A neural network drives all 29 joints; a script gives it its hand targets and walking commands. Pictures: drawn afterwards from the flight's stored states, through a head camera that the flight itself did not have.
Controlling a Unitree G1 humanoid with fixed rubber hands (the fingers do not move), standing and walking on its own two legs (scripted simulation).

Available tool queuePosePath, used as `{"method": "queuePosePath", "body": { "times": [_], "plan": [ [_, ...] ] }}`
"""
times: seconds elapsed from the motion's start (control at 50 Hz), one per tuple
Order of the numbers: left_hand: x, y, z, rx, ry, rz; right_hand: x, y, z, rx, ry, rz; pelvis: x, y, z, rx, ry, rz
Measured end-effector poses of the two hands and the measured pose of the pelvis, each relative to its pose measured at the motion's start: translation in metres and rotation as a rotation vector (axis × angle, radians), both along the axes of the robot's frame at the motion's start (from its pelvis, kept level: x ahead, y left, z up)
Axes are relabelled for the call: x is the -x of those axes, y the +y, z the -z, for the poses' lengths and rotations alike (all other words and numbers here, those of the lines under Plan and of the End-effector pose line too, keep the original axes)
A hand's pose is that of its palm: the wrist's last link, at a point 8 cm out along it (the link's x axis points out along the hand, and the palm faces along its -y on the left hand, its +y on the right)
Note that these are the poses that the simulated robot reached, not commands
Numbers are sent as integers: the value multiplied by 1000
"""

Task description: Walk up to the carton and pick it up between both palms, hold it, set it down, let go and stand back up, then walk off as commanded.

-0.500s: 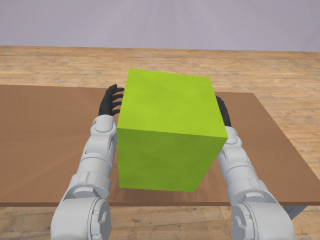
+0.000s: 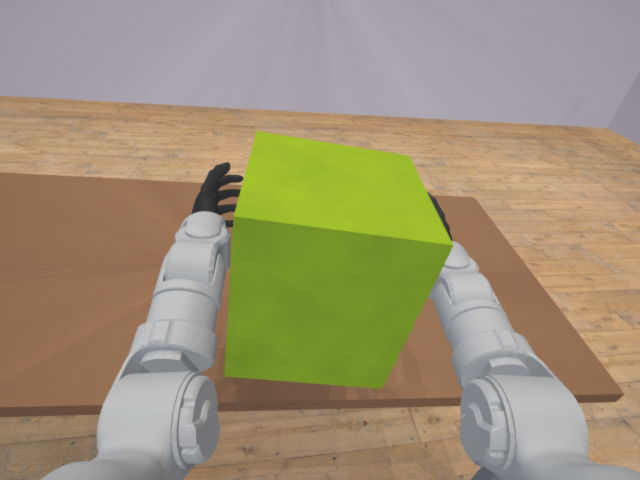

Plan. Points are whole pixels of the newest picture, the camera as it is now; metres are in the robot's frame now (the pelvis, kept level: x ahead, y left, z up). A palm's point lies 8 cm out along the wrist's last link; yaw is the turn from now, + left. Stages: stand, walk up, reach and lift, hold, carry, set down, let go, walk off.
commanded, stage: reach and lift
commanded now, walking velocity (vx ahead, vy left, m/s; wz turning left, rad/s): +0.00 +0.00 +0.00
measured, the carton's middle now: (320, 261) +0.37 +0.01 +0.14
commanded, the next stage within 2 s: hold in 1.06 s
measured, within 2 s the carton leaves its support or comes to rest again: neither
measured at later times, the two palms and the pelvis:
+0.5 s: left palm (203, 224) +0.39 +0.16 +0.18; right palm (431, 243) +0.38 -0.14 +0.17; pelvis +0.00 +0.00 +0.00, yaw +0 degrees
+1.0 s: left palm (202, 183) +0.39 +0.16 +0.24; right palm (446, 204) +0.39 -0.14 +0.23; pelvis +0.01 +0.00 +0.00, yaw +0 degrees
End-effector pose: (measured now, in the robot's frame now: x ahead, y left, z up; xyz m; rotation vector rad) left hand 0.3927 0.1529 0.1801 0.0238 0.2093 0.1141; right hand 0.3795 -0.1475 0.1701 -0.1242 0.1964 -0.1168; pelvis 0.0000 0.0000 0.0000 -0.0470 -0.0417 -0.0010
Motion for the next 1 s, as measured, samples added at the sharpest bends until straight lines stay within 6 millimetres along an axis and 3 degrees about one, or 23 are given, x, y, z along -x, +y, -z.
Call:
{"method": "queuePosePath", "body": {
  "times": [0.1, 0.26, 0.48, 0.62, 0.68, 0.72, 0.82, 0.86, 0.92, 1.0],
  "plan": [
    [-4, -1, 5, 1, 8, 1, -5, -1, 0, -59, 3, 18, -2, -1, 0, -1, 3, 0],
    [-5, 4, -25, 15, -102, -19, -12, 4, -33, -138, -108, 12, -4, 0, 0, 0, 5, 0],
    [5, 6, 6, 9, 33, -11, -1, 5, 0, -156, 22, 29, -4, 0, -1, -1, -9, -1],
    [7, 5, -37, 22, -124, -27, -4, 5, -42, -159, -134, 8, -3, 0, -1, -1, -12, -1],
    [4, 3, -47, 6, -123, -27, -6, 3, -47, -151, -132, 2, -2, 0, -1, -1, -14, -1],
    [2, 2, -41, -23, -77, -17, -8, 1, -39, -148, -86, 6, -3, -1, -1, -1, -16, -1],
    [0, -1, -3, -52, 78, 10, -6, -2, -2, -159, 61, 29, -5, -2, -1, -3, -15, -2],
    [0, -1, 4, -40, 79, 8, -6, -1, 2, -156, 59, 35, -6, -3, -1, -4, -14, -2],
    [2, 0, -11, 12, -16, -7, -6, 1, -16, -161, -40, 34, -7, -3, -1, -4, -13, -2],
    [6, 2, -56, 39, -193, -26, -6, 3, -62, -175, -214, 12, -7, -2, -1, -4, -13, -2]
  ]
}}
